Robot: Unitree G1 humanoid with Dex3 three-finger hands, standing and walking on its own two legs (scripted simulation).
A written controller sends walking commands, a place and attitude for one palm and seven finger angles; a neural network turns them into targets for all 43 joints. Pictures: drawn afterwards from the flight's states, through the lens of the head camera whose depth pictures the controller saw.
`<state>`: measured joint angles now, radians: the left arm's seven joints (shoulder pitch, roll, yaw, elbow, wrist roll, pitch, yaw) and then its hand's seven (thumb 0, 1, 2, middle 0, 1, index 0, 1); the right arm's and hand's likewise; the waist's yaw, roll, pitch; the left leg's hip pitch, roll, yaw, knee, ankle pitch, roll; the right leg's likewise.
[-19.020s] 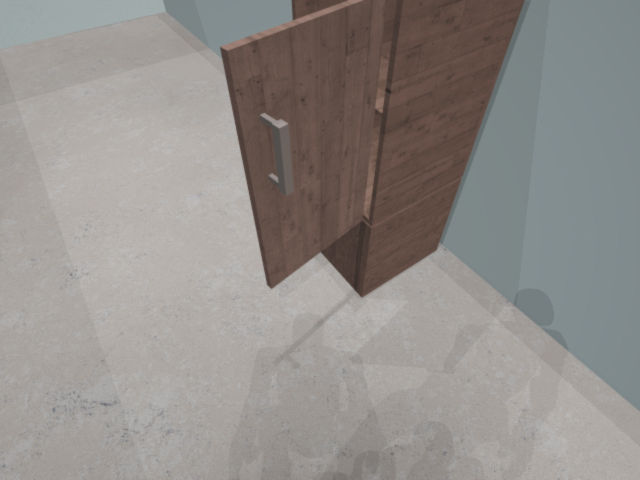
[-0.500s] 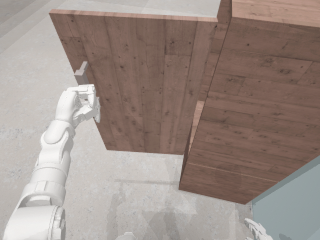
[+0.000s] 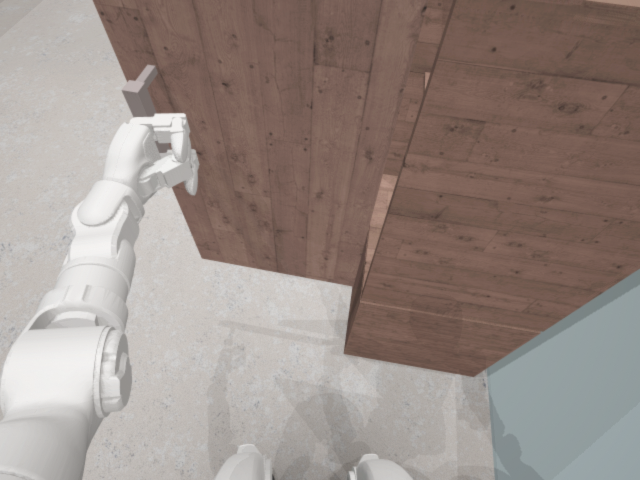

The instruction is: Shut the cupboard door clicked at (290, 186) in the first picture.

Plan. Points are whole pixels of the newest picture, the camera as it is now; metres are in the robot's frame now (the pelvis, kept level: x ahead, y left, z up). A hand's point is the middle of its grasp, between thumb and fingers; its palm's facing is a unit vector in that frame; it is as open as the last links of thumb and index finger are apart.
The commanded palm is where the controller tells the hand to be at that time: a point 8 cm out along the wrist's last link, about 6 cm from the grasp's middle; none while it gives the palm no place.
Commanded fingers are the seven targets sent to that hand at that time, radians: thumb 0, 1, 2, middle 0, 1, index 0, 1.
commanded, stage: push the door shut along its arc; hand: left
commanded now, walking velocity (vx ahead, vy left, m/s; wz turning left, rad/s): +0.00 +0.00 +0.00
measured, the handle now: (159, 125) +0.55 +0.19 +0.11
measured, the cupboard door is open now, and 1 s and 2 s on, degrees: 89 75 61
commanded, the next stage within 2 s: pull the fist back off the door in 1.12 s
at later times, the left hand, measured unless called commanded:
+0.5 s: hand (222, 129) +0.53 +0.10 +0.12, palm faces -0.36 -0.93 -0.01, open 3.1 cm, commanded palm +0.53 +0.15 +0.11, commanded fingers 0.00 0.90 0.90 -1.30 -1.50 -1.30 -1.50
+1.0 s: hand (237, 114) +0.55 +0.08 +0.12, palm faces -0.43 -0.90 -0.02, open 3.3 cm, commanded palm +0.58 +0.10 +0.11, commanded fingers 0.00 0.90 0.90 -1.30 -1.50 -1.30 -1.50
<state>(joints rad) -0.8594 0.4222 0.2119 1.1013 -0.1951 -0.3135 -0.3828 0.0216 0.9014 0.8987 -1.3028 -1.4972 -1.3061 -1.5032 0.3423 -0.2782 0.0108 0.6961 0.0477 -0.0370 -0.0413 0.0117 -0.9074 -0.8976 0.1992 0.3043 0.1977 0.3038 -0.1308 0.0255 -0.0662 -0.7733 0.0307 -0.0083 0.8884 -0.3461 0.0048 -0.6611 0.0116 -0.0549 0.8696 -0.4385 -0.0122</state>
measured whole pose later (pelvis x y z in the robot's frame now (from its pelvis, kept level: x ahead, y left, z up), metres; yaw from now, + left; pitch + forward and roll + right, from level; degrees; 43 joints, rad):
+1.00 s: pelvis +0.00 +0.00 -0.03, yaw -1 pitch +23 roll -4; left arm -1.30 0.53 0.17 1.30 -0.11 -0.20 -0.47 0.02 0.96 0.98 -1.30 -1.50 -1.30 -1.50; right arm 0.37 -0.27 0.02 0.73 0.00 -0.06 -0.04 0.01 -0.91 -0.90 0.20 0.30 0.20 0.30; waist -0.22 0.04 -0.09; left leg -1.05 0.05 -0.03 1.05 -0.40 0.01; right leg -0.92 0.03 -0.07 1.01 -0.48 -0.01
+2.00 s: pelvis +0.04 -0.02 +0.01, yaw -1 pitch +16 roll -1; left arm -0.76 0.20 0.19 0.97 -0.10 -0.34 -0.01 0.02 0.90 0.90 -1.30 -1.50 -1.30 -1.50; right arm 0.41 -0.28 -0.06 0.64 0.00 0.02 0.06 0.01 -0.91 -0.90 0.20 0.30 0.19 0.30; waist -0.12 0.05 -0.11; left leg -0.74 0.05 0.00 0.84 -0.38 -0.02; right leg -0.64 0.04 -0.04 0.82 -0.46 -0.04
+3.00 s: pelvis +0.02 +0.00 +0.05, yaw +0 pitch -2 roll +0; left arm 0.05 0.27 0.10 0.01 -0.09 -0.05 0.04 0.02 0.90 0.90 -1.01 -1.18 -1.01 -1.18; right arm 0.15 -0.21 0.05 0.55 0.05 0.02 -0.07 0.01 -0.91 -0.90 0.20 0.30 0.20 0.30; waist 0.03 0.04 -0.01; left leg -0.24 0.01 0.02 0.51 -0.24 0.01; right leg -0.14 0.00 -0.02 0.48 -0.31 0.00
